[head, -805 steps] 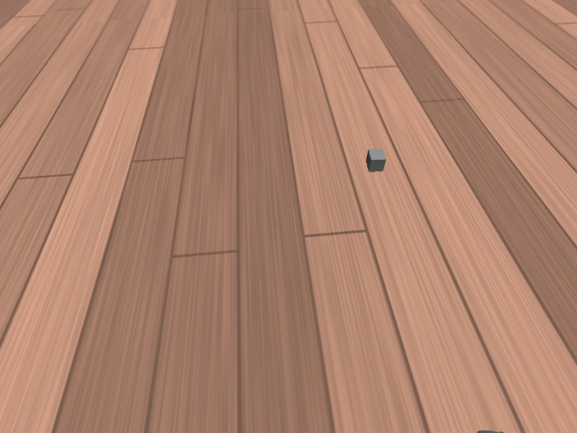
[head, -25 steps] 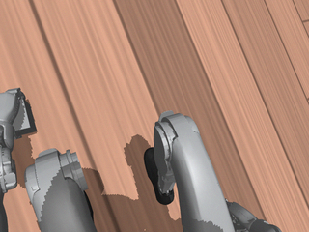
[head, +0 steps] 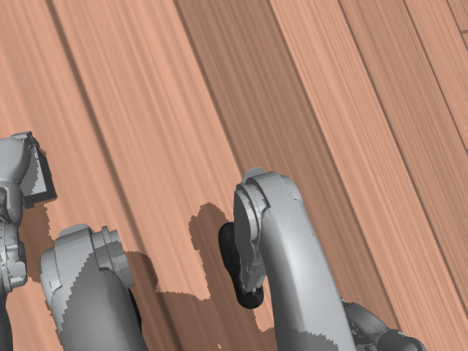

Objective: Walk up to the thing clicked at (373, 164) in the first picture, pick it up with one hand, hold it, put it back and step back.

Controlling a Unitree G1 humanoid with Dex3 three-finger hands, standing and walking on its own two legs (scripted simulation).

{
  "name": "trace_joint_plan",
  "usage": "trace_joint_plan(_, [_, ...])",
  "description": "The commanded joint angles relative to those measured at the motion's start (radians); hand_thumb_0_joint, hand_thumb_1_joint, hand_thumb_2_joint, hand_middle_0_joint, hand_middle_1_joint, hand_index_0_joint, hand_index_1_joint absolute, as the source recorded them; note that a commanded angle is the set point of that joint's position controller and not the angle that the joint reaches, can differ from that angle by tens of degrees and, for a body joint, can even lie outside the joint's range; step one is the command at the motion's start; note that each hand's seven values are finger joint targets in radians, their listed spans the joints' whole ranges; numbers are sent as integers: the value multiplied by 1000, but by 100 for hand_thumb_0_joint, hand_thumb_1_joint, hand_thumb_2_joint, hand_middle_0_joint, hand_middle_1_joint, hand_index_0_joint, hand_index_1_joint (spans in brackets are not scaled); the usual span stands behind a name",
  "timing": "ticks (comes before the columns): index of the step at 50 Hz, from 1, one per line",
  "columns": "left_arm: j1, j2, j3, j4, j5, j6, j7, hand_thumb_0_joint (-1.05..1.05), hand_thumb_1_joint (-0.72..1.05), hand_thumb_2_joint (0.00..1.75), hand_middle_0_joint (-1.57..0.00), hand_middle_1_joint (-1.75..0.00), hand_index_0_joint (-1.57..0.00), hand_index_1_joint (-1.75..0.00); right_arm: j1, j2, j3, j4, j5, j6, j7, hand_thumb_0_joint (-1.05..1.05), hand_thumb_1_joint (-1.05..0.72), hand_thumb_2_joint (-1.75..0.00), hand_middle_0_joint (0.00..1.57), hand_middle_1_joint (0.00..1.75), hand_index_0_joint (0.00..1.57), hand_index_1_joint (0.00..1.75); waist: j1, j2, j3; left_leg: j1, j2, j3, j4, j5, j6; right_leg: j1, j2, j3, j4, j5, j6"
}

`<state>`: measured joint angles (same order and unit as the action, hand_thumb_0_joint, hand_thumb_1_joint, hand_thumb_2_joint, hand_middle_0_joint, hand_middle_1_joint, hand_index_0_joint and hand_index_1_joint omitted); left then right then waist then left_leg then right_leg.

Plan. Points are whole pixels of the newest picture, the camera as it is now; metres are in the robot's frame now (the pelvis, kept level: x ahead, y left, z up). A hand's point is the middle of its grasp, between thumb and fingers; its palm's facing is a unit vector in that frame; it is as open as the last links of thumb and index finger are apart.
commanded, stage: settle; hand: left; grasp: from above
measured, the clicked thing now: (23, 178) +0.43 +0.26 -0.26
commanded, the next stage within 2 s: lift in 0.80 s
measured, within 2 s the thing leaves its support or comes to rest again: leaves its support in 0.20 s
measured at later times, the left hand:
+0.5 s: hand out of the picture +0.41 +0.26 -0.15, palm faces -0.42 -0.05 -0.91, open 11.2 cm
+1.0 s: hand out of the picture +0.40 +0.27 -0.09, palm faces -0.45 -0.05 -0.89, open 11.2 cm
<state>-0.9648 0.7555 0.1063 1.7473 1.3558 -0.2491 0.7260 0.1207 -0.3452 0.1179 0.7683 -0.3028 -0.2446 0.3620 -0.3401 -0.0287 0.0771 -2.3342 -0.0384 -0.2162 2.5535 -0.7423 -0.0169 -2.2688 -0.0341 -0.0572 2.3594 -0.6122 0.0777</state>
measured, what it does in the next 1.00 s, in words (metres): rises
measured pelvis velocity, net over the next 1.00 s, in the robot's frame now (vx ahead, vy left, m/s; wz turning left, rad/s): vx -0.01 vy -0.01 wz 0.10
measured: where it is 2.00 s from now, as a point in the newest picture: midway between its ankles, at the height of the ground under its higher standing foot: (191, 312)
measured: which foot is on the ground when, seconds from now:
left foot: down 0.00-1.00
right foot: down 0.00-1.00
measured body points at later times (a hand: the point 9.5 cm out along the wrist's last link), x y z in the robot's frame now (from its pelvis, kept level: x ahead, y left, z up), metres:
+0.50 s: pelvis +0.01 -0.01 +0.03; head +0.23 +0.07 +0.42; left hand +0.43 +0.26 -0.10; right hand +0.10 -0.28 -0.07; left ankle +0.06 +0.12 -0.27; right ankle +0.12 -0.15 -0.27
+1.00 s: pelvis -0.01 -0.01 +0.07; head +0.21 +0.06 +0.46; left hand +0.42 +0.27 -0.04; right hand +0.08 -0.29 -0.04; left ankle +0.06 +0.12 -0.27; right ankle +0.12 -0.15 -0.27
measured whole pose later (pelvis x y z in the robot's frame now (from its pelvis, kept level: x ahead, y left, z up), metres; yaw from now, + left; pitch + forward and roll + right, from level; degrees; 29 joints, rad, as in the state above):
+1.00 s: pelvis -0.01 -0.01 +0.07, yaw +5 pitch +35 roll -7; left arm -0.82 0.56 -0.01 1.29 1.23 -0.17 0.38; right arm 0.17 -0.31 -0.04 0.75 -0.11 -0.08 0.16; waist -0.20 0.04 -0.12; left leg -2.19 -0.03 -0.12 2.28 -0.70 -0.02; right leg -2.17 -0.07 0.00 2.16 -0.60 0.05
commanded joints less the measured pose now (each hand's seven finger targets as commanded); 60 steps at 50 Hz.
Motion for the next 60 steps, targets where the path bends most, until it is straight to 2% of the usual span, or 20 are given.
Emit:
trace_joint_plan(1, [-190,189,34,-95,-12,16,-3,0,57,95,-106,-67,-100,-73,207,-313,-103,0,13,-2,-1,0,-91,-91,20,30,20,30,-31,353,-623,469,0,127,-315,192,30,323,35,-161,-170,180,-84])
trace_joint_plan(6, [-199,197,76,-229,-18,12,-13,0,59,99,-110,-66,-102,-73,203,-303,-137,7,28,8,3,0,-92,-91,20,30,20,30,7,432,-709,537,-4,135,-327,219,18,307,29,-158,-157,188,-92])
trace_joint_plan(8, [-200,155,48,-290,-28,14,-27,0,59,99,-110,-65,-102,-73,198,-297,-158,11,38,11,4,0,-92,-91,20,30,20,30,3,448,-744,570,-1,151,-330,223,16,317,33,-152,-162,199,-91])
trace_joint_plan(10, [-186,137,50,-455,-59,7,-28,0,57,99,-109,-65,-101,-73,193,-288,-191,9,60,22,0,0,-92,-91,20,30,20,30,43,503,-859,617,-2,153,-363,246,13,342,29,-142,-171,219,-97])
trace_joint_plan(12, [-166,41,-18,-490,-75,20,-42,0,60,97,-109,-64,-103,-71,168,-263,-200,4,83,28,-1,0,-91,-91,20,30,20,30,44,475,-837,580,-1,163,-383,227,17,315,27,-135,-187,210,-103])
trace_joint_plan(14, [-213,74,-14,-472,-58,40,-54,0,60,96,-110,-62,-103,-69,190,-264,-210,13,98,37,-8,0,-91,-91,20,30,20,30,24,419,-792,534,0,173,-376,213,27,301,30,-124,-210,208,-105])
trace_joint_plan(15, [-227,42,-38,-484,-55,49,-65,0,59,96,-110,-61,-103,-69,210,-251,-214,33,104,44,-12,0,-91,-91,20,30,20,30,31,429,-814,558,-3,178,-385,220,25,309,28,-117,-216,211,-108])
trace_joint_plan(16, [-264,85,-8,-517,-57,48,-67,0,60,95,-110,-61,-103,-69,200,-259,-225,26,104,45,-15,0,-91,-91,20,30,20,30,36,424,-823,565,1,171,-380,225,25,296,23,-117,-211,216,-106])
trace_joint_plan(18, [-193,-6,-47,-467,-76,76,-79,0,62,100,-112,-62,-104,-70,204,-236,-225,35,118,54,-19,0,-91,-91,20,30,20,30,59,404,-822,577,-2,168,-418,205,25,294,20,-113,-228,188,-111])
trace_joint_plan(20, [-233,30,-29,-476,-67,92,-95,0,64,99,-113,-62,-105,-70,213,-244,-229,27,123,59,-30,0,-91,-90,20,30,20,30,53,361,-814,567,-6,174,-420,234,33,305,18,-109,-242,211,-103])
trace_joint_plan(23, [-200,-28,-75,-397,-82,117,-142,0,61,100,-111,-66,-104,-73,208,-219,-225,29,136,72,-49,0,-91,-90,20,30,20,30,64,301,-808,535,-14,195,-436,203,43,341,20,-88,-283,181,-110])
trace_joint_plan(27, [-185,6,-63,-423,-114,129,-195,0,64,101,-114,-66,-107,-74,202,-214,-224,8,155,85,-83,0,-91,-90,20,30,20,30,90,239,-816,502,-18,203,-469,167,53,405,17,-72,-322,144,-109])
trace_joint_plan(29, [-224,-19,-89,-459,-128,122,-232,0,64,101,-114,-68,-107,-76,197,-199,-222,-9,162,92,-99,0,-91,-91,20,30,20,30,81,252,-839,521,-18,217,-472,182,53,447,18,-61,-338,160,-110])
trace_joint_plan(35, [-221,31,-79,-521,-136,84,-282,0,64,103,-114,-71,-107,-78,203,-186,-221,-32,176,117,-150,0,-92,-91,20,30,20,30,89,204,-836,497,-18,224,-490,168,53,509,18,-48,-376,136,-109])
trace_joint_plan(39, [-226,35,-76,-613,-139,61,-294,0,65,105,-114,-72,-107,-79,211,-182,-227,-42,182,131,-179,0,-92,-90,20,30,20,30,114,247,-896,555,-13,225,-514,205,45,524,13,-44,-383,166,-111])
trace_joint_plan(44, [-216,22,-84,-607,-130,62,-294,0,64,105,-117,-73,-110,-81,230,-176,-230,-47,188,145,-205,0,-93,-92,20,30,20,30,107,252,-853,559,-10,224,-543,172,42,502,13,-44,-407,127,-115])
trace_joint_plan(46, [-203,54,-61,-636,-126,72,-292,0,62,104,-116,-70,-108,-79,237,-187,-233,-46,193,150,-213,0,-92,-91,20,30,20,30,132,283,-901,619,-8,210,-566,198,35,490,9,-54,-397,146,-119])
trace_joint_plan(51, [-201,-10,-92,-634,-159,109,-323,0,62,108,-117,-62,-107,-73,238,-185,-235,-58,212,158,-228,0,-91,-91,20,30,20,30,125,308,-853,665,-6,181,-631,161,31,439,6,-60,-416,123,-123])
trace_joint_plan(53, [-176,27,-76,-672,-169,119,-343,0,63,106,-117,-61,-108,-71,239,-193,-242,-69,220,163,-236,0,-91,-91,20,30,20,30,143,319,-902,708,-7,180,-649,164,30,471,5,-55,-435,125,-123])
trace_joint_plan(60, [-82,20,-92,-849,-217,127,-431,0,64,109,-117,-64,-108,-73,232,-181,-247,-117,253,187,-253,0,-91,-91,20,30,20,30,157,264,-915,737,-5,177,-708,168,38,558,2,-41,-504,133,-115])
